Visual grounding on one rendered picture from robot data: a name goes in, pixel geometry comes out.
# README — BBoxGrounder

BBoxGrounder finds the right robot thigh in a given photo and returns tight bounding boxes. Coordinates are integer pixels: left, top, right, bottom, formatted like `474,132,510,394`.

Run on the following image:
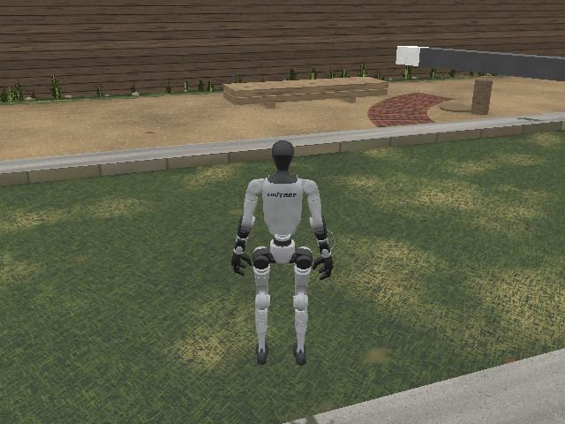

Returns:
293,246,313,311

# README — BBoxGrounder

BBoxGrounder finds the left robot hand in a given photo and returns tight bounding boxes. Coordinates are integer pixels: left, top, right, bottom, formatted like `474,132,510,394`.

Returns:
231,253,252,276

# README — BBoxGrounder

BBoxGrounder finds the right robot upper arm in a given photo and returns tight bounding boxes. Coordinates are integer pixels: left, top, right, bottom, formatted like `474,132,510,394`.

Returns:
301,178,323,229

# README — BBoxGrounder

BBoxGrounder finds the left robot forearm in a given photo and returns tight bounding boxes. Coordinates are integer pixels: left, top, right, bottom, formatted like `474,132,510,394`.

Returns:
233,214,251,254

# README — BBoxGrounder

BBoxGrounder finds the left robot upper arm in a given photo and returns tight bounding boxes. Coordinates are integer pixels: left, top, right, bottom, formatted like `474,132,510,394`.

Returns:
241,178,264,228

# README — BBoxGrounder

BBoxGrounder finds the right robot hand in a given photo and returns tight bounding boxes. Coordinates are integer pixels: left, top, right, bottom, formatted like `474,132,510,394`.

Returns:
313,255,334,280

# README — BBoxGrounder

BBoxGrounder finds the robot torso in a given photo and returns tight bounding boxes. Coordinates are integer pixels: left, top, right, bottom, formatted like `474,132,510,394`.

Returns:
262,175,303,265

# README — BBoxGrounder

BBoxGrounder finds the right robot forearm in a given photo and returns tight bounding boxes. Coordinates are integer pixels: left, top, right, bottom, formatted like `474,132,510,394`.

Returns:
314,215,331,258

